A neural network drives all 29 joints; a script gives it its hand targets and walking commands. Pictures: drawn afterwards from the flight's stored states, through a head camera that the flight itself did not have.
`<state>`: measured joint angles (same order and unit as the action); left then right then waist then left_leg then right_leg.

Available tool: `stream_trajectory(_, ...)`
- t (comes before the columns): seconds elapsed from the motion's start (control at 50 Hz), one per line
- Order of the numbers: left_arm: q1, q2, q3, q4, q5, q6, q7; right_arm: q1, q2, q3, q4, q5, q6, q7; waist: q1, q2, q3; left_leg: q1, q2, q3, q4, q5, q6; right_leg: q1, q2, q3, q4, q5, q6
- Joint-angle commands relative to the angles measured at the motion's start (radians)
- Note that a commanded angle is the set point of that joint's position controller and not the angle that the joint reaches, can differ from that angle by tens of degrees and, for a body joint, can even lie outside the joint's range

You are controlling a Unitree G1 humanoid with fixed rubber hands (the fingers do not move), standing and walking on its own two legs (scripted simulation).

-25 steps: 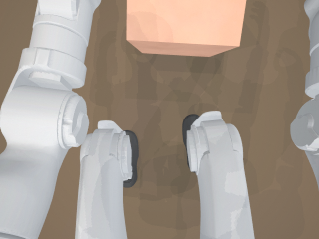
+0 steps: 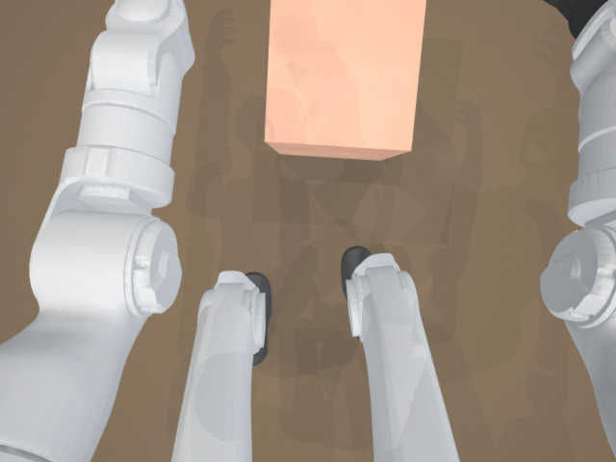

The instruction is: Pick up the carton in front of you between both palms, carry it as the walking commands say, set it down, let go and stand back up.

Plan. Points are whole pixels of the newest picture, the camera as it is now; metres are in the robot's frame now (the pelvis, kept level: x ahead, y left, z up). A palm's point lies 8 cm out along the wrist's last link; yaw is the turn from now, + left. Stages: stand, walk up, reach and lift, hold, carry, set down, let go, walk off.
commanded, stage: set down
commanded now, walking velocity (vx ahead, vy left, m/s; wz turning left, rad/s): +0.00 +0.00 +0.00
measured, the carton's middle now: (337, 93) +0.54 -0.10 -0.41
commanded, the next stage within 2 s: let go in 0.26 s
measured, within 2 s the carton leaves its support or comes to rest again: neither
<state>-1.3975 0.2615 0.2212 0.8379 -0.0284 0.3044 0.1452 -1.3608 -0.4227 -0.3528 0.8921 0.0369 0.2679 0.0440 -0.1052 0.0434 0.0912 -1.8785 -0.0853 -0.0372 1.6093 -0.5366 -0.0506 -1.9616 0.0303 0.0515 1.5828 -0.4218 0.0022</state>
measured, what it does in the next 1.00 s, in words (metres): rises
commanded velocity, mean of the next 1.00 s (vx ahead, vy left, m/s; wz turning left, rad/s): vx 0.00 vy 0.00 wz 0.00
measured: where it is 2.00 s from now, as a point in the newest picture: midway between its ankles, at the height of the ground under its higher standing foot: (307, 321)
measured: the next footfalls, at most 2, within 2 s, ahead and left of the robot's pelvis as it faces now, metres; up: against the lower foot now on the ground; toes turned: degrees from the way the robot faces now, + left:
none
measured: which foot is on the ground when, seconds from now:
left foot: down 0.00-1.00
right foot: down 0.00-1.00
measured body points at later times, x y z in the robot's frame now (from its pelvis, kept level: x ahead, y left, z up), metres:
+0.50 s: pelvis +0.03 -0.01 +0.13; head +0.34 -0.06 +0.46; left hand +0.55 +0.10 +0.01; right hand +0.50 -0.31 +0.01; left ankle +0.08 +0.13 -0.50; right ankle +0.11 -0.11 -0.50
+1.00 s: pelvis +0.08 +0.00 +0.22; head +0.23 -0.01 +0.64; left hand +0.38 +0.18 +0.12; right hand +0.32 -0.26 +0.12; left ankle +0.08 +0.13 -0.50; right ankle +0.11 -0.11 -0.50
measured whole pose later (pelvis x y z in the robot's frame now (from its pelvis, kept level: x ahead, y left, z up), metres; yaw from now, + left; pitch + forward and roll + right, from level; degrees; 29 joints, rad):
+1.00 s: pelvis +0.08 +0.00 +0.22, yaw -3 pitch +19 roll +0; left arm -0.14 0.14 0.13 0.55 0.07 0.03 0.02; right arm -0.10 -0.21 -0.13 0.54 -0.01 0.01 0.10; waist -0.05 0.00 -0.01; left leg -0.66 -0.03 -0.08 0.64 -0.31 -0.02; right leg -0.73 0.03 0.05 0.62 -0.22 -0.01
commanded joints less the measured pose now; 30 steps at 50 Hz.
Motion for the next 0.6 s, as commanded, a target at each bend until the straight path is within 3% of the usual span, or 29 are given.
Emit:
stream_trajectory(0.0, -0.256, 0.089, 0.015, -0.127, 0.013, -0.019, -0.005, -0.238, -0.147, -0.015, -0.122, -0.006, -0.019, 0.009, -0.049, -0.024, -1.240, 0.398, -0.062, 0.131, -0.206, 0.239, -0.010, 0.982, 0.034, -0.108, -0.163, 0.538, 0.030)
stream_trajectory(0.22, -0.154, 0.039, 0.052, -0.097, 0.061, -0.052, -0.036, -0.145, -0.102, -0.067, -0.091, -0.071, -0.063, 0.035, -0.043, -0.016, -1.118, 0.554, -0.043, 0.095, -0.450, 0.304, -0.014, 1.071, 0.029, -0.096, -0.397, 0.562, 0.026)
stream_trajectory(0.32, -0.051, 0.005, 0.087, -0.103, 0.119, -0.061, -0.039, -0.059, -0.074, -0.074, -0.092, -0.124, -0.078, 0.056, -0.026, -0.018, -1.121, 0.652, -0.036, 0.086, -0.548, 0.356, -0.019, 1.163, 0.025, -0.089, -0.489, 0.586, 0.023)
stream_trajectory(0.44, 0.227, -0.062, 0.079, -0.240, 0.175, -0.068, -0.018, 0.194, -0.058, -0.029, -0.202, -0.177, -0.083, 0.085, -0.019, -0.055, -1.187, 0.769, -0.041, 0.086, -0.665, 0.454, -0.023, 1.416, 0.023, -0.070, -0.577, 0.722, 0.012)
stream_trajectory(0.58, 0.526, -0.091, 0.019, -0.376, 0.153, -0.137, -0.033, 0.496, 0.002, 0.046, -0.330, -0.136, -0.135, 0.089, -0.004, -0.095, -1.037, 0.757, -0.031, 0.080, -0.804, 0.414, -0.010, 1.652, -0.004, -0.016, -0.696, 0.813, 0.009)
